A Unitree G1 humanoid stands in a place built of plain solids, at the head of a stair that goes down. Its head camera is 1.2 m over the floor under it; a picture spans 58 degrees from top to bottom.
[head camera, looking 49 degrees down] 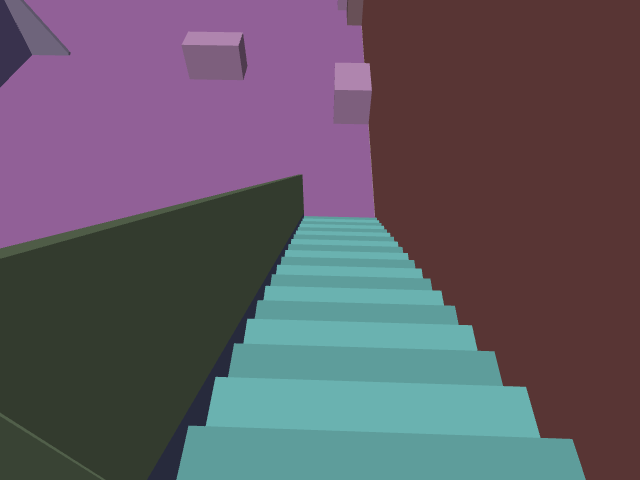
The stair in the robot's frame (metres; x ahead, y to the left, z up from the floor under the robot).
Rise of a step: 0.20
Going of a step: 0.25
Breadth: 1.19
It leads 2 degrees to the right of straight ahead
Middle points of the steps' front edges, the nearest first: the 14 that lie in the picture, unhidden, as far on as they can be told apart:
0.43 -0.18 -0.20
0.68 -0.19 -0.41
0.93 -0.20 -0.61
1.18 -0.21 -0.82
1.43 -0.22 -1.02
1.68 -0.22 -1.23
1.93 -0.23 -1.43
2.18 -0.24 -1.63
2.43 -0.25 -1.84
2.68 -0.26 -2.04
2.92 -0.26 -2.25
3.17 -0.27 -2.45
3.42 -0.28 -2.66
3.67 -0.29 -2.86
